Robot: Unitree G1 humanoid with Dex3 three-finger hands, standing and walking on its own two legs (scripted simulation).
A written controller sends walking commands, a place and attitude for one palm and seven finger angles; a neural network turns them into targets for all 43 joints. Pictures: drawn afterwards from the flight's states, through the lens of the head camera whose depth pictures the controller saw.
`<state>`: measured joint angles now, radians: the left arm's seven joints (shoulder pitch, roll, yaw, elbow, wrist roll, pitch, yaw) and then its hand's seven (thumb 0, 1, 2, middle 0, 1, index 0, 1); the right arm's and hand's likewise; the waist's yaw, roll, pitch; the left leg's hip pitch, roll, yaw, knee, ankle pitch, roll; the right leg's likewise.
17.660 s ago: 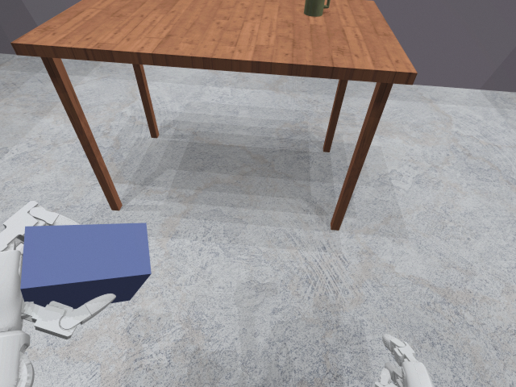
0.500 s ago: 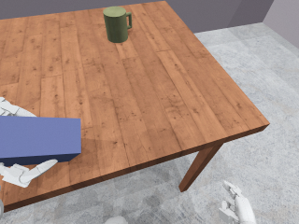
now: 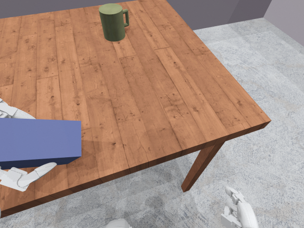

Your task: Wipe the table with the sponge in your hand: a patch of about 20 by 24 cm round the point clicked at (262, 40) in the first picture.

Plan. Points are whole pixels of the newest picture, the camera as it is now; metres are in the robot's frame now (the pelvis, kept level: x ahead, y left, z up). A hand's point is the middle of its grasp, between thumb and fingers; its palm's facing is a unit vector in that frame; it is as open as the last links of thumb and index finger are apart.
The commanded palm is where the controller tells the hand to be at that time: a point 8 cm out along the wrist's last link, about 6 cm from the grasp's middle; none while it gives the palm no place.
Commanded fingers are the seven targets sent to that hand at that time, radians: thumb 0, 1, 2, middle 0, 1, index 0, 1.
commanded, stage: shuffle to correct the standing spot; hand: left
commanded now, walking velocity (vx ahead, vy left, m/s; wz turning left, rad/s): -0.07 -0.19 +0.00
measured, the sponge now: (50, 145) +0.23 +0.21 +0.16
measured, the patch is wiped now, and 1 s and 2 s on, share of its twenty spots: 0.05 0.05 0.05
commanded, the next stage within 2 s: come to a stop and stand still in 0.60 s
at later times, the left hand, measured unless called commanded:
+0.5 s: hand (28, 151) +0.21 +0.23 +0.18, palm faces +0.38 -0.83 -0.40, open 10.5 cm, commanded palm +0.16 +0.27 +0.19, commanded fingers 0.00 0.10 1.30 -1.20 -1.60 -1.20 -1.60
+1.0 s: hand (39, 166) +0.19 +0.20 +0.18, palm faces +0.45 -0.82 -0.36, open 10.5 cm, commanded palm +0.13 +0.23 +0.19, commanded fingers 0.00 0.10 1.30 -1.20 -1.60 -1.20 -1.60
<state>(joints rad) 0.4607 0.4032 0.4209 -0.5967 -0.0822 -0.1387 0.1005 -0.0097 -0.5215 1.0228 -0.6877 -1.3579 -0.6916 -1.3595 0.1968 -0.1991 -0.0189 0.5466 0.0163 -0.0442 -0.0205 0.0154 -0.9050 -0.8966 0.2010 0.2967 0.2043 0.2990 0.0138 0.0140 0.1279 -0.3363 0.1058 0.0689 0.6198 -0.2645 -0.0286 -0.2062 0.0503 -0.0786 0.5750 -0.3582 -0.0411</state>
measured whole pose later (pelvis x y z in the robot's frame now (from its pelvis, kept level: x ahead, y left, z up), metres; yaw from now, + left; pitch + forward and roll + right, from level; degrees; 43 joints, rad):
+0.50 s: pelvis -0.01 -0.01 +0.00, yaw -1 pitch +0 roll +0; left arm 0.49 0.40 0.42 -0.61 -0.09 -0.15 0.14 -0.01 -0.52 1.02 -0.69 -1.36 -0.69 -1.36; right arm 0.19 -0.19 -0.01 0.56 0.02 -0.05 -0.02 0.01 -0.90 -0.90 0.20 0.30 0.21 0.30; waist 0.01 -0.03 0.10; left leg -0.26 0.04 0.08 0.57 -0.29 0.01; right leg -0.28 0.04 -0.08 0.60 -0.31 -0.05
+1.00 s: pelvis -0.03 -0.05 +0.01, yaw +0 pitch -2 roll +0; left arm 0.46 0.34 0.37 -0.53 -0.04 -0.13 0.18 -0.01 -0.52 1.02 -0.68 -1.36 -0.69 -1.36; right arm 0.23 -0.23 -0.01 0.62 0.02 -0.05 -0.05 0.02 -0.91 -0.90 0.20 0.30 0.20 0.30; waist 0.01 -0.02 0.07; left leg -0.19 0.00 0.05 0.50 -0.28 0.03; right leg -0.26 0.01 -0.10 0.47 -0.18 -0.04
